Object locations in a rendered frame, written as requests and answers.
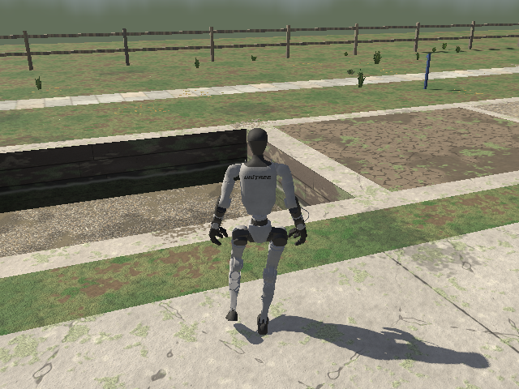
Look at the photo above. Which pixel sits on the right robot hand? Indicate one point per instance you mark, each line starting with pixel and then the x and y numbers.
pixel 297 233

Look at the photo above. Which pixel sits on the robot right forearm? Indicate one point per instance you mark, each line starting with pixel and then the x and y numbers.
pixel 297 216

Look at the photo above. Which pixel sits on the humanoid robot torso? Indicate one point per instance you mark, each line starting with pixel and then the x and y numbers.
pixel 258 191

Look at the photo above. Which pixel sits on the right robot upper arm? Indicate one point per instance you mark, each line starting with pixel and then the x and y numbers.
pixel 287 184

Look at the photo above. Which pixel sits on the left robot upper arm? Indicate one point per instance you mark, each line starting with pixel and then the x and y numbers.
pixel 228 185

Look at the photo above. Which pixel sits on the left robot hand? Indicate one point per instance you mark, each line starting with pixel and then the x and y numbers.
pixel 217 232

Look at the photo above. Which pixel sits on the right robot foot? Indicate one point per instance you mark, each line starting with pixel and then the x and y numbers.
pixel 262 327

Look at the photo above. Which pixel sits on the robot left forearm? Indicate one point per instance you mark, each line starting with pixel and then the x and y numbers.
pixel 218 215

